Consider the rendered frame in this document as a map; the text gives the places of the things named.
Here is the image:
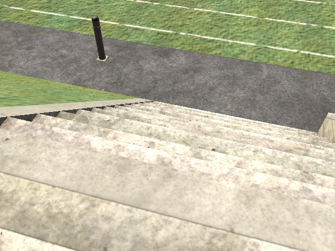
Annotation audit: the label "stairs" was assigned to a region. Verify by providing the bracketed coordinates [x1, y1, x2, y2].
[0, 101, 335, 206]

